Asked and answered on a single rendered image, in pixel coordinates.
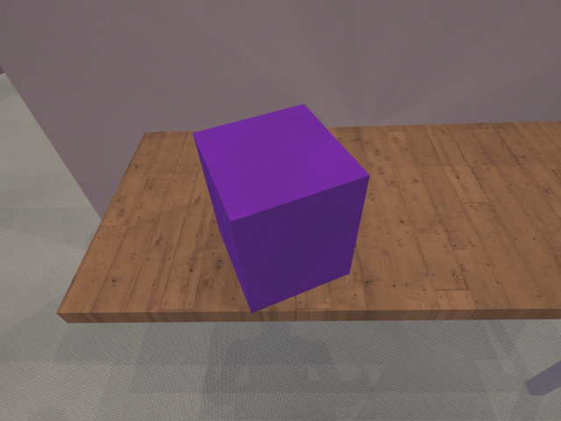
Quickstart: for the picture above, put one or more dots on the carton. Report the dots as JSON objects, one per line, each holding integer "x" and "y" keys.
{"x": 288, "y": 200}

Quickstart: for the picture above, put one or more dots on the table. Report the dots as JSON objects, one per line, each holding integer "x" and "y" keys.
{"x": 460, "y": 222}

